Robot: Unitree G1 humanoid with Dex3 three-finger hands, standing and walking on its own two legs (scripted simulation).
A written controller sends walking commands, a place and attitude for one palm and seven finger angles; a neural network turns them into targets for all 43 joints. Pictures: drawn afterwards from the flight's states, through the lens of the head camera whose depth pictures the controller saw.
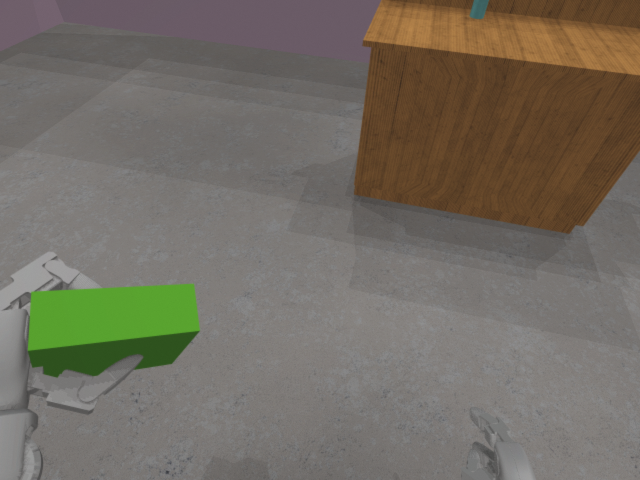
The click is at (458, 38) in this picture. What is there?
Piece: table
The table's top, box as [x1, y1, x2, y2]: [363, 0, 639, 81]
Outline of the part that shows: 363,39 363,45 365,46 639,81 639,28 488,11 485,12 484,17 482,19 474,19 469,16 470,9 381,0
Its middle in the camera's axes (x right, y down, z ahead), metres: +0.73 -0.76 +1.45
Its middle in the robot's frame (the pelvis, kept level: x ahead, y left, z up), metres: +1.63 -0.64 -0.02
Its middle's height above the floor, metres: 0.75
